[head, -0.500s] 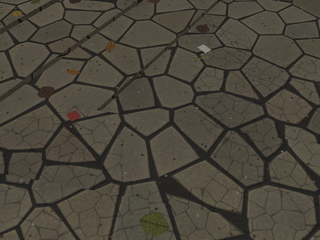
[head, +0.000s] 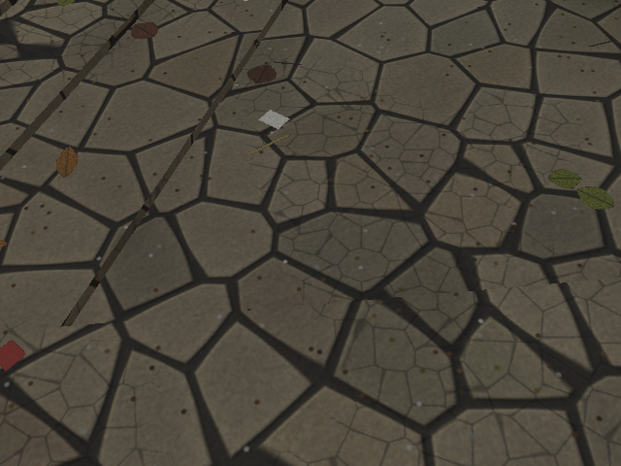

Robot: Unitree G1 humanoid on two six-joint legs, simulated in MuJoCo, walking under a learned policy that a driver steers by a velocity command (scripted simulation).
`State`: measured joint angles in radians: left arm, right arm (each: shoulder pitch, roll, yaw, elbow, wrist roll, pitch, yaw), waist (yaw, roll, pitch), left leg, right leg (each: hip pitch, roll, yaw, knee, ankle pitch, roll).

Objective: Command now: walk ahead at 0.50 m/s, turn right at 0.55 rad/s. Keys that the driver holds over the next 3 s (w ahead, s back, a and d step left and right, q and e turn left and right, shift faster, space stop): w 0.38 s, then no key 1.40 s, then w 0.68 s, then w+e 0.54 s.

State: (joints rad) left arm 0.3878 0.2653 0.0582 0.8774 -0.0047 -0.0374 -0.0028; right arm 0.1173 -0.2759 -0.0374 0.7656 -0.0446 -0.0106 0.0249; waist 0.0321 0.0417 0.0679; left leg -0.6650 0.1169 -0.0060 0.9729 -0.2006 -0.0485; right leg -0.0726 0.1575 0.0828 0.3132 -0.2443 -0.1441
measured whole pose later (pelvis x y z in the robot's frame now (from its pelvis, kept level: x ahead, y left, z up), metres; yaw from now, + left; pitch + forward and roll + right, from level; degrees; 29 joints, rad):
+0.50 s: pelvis +0.28 +0.02 +0.00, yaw -5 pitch +0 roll +1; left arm 0.16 0.27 0.02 0.85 0.04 -0.04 -0.02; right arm 0.38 -0.25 -0.04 0.94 -0.01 -0.08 0.02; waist -0.03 -0.03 0.06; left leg -0.10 -0.07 0.07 0.30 -0.18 0.08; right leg -0.55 -0.05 0.05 0.83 -0.16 -0.03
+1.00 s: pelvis +0.42 -0.05 -0.04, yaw -5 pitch -1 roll +0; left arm 0.23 0.17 -0.02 1.02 0.02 -0.04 0.02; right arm 0.22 -0.21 -0.01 1.05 -0.02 0.04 -0.03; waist 0.00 0.04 0.04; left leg -0.28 0.03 -0.03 0.65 -0.36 -0.01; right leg -0.25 0.08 -0.04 0.40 -0.14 -0.09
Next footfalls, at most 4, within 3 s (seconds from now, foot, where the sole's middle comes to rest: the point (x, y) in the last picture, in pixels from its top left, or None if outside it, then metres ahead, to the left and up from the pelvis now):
0.22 left None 0.31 0.09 -0.78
0.70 right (407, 442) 0.51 -0.12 -0.81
1.04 left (313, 457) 0.47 0.08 -0.81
2.52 left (347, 291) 0.89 0.01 -0.83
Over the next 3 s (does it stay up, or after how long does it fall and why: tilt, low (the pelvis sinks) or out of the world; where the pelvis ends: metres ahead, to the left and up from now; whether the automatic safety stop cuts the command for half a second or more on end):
stays up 0.99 -0.09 -0.06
